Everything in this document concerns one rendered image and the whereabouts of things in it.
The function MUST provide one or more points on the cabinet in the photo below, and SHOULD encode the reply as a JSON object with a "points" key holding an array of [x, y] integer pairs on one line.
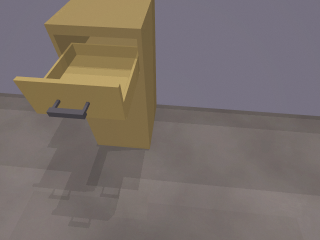
{"points": [[123, 23]]}

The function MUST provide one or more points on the handle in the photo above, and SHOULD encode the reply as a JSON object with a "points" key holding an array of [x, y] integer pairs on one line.
{"points": [[66, 112]]}

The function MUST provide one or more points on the drawer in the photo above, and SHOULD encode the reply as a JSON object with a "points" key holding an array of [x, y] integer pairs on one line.
{"points": [[103, 75]]}

